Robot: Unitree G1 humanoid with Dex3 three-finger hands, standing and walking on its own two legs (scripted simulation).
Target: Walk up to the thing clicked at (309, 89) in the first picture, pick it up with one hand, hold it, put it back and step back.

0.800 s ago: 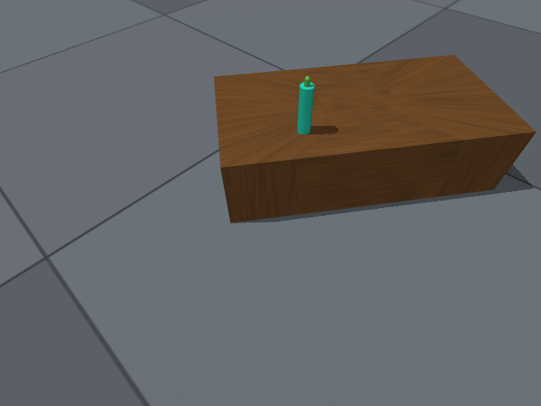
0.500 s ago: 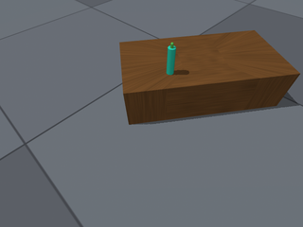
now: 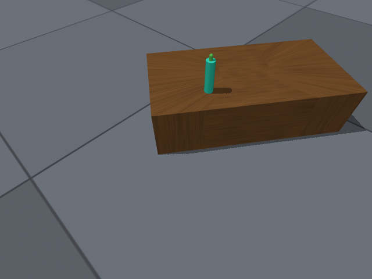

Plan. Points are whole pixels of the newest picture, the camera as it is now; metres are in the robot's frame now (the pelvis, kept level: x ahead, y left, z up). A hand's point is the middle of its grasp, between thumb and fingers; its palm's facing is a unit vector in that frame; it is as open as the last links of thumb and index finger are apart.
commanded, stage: stand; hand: right
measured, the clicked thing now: (209, 73) +1.23 -0.14 -0.30
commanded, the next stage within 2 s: walk up in 0.32 s
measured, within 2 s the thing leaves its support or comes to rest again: neither
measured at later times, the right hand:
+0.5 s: hand out of the picture +0.07 -0.28 -0.16, palm faces -0.02 +0.94 -0.34, open 7.4 cm
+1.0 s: hand (279, 199) +0.36 -0.26 -0.15, palm faces -0.17 +0.91 -0.38, open 7.4 cm
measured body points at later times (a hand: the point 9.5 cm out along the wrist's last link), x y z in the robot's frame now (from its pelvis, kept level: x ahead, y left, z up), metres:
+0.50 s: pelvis +0.02 -0.02 -0.01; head +0.03 -0.02 +0.44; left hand +0.09 +0.31 -0.13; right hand +0.07 -0.33 -0.14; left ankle -0.01 +0.12 -0.75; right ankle +0.02 -0.13 -0.73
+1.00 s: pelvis +0.19 -0.01 -0.03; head +0.22 +0.01 +0.41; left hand +0.16 +0.31 -0.16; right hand +0.36 -0.30 -0.13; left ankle +0.28 +0.11 -0.75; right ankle +0.07 -0.15 -0.71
